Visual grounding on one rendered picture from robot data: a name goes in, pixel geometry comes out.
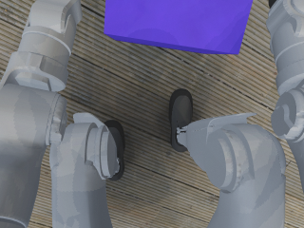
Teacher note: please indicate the right robot upper arm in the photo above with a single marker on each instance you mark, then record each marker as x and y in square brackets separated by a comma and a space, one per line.
[287, 121]

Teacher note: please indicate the right robot foot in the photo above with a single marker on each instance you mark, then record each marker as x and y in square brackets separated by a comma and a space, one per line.
[180, 114]

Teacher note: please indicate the left robot thigh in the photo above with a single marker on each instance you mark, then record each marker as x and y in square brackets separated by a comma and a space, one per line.
[78, 181]

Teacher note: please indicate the robot left forearm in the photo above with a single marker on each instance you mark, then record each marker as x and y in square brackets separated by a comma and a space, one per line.
[47, 42]

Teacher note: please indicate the carton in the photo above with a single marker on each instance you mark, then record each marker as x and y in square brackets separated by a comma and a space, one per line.
[201, 26]

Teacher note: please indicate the left robot upper arm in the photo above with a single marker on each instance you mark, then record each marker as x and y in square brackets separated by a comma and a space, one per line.
[30, 120]

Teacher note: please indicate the robot right forearm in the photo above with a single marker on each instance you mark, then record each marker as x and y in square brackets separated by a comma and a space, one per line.
[285, 24]

